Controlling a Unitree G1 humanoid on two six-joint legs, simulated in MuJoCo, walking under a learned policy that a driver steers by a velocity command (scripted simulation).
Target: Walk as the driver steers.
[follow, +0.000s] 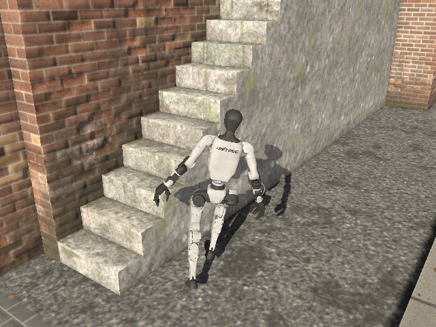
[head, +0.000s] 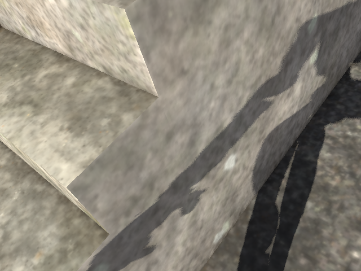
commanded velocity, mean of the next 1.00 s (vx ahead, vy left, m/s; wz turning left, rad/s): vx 0.48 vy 0.00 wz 0.52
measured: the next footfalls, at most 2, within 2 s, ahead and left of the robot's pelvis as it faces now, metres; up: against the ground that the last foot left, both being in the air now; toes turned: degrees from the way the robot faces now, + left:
left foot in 0.02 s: -0.17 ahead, +0.14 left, -0.01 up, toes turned +20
right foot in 0.12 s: -0.02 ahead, -0.27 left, -0.01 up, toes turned +15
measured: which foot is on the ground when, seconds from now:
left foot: up 0.00-0.00, down 0.02-0.12, up 0.14-0.46, down 0.48-0.78, up 0.80-1.00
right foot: up 0.00-0.10, down 0.12-0.40, up 0.42-0.78, down 0.80-1.00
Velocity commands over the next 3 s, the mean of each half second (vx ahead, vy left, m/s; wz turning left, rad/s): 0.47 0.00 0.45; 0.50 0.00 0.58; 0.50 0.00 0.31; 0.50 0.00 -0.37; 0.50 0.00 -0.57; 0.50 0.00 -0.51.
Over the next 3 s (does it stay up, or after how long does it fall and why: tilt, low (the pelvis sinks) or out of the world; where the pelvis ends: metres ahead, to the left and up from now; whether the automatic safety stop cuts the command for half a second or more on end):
stays up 0.00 0.10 0.01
